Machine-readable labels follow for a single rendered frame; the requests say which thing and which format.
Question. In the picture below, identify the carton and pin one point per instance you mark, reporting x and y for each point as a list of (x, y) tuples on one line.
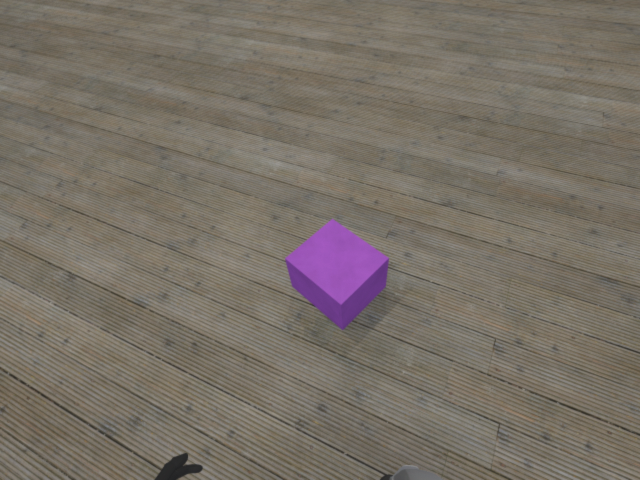
[(338, 272)]

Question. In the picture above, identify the right robot shin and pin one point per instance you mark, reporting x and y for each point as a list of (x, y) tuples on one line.
[(405, 467)]

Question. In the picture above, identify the left robot hand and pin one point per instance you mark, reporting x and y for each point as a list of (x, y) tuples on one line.
[(174, 469)]

